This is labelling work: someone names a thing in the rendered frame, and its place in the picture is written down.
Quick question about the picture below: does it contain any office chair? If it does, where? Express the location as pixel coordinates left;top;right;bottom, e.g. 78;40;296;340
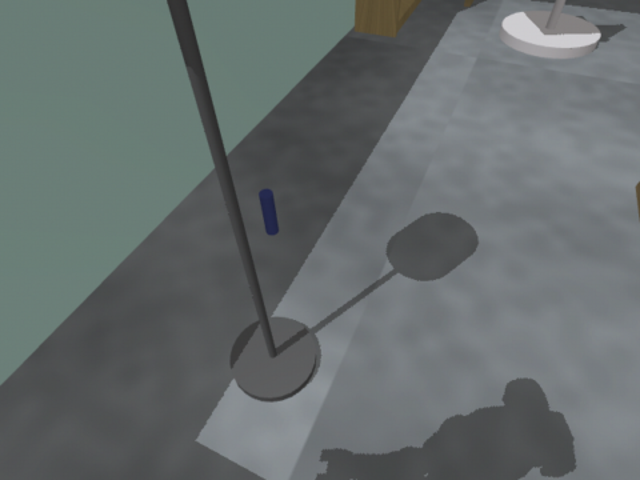
499;0;601;59

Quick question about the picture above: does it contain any can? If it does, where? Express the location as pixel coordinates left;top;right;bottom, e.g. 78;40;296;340
259;189;279;235

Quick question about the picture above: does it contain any bookshelf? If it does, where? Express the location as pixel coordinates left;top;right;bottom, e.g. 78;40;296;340
354;0;422;37

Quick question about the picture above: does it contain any floor lamp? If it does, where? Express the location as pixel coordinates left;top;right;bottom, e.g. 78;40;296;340
167;0;316;402

